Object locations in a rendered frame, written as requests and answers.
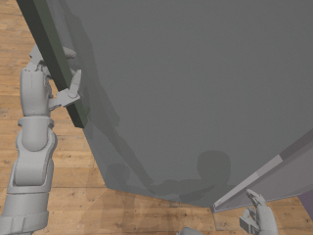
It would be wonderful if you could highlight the robot left hand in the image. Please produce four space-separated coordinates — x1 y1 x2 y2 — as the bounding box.
20 43 82 117

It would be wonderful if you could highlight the fridge door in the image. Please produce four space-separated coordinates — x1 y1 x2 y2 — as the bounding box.
46 0 313 208

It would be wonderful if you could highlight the robot left forearm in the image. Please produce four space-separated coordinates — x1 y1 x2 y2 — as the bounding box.
0 116 58 235

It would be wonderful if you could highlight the handle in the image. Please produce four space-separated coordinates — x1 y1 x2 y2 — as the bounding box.
16 0 91 129

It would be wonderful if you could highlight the robot right hand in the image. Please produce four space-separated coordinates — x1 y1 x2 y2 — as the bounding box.
239 189 279 235

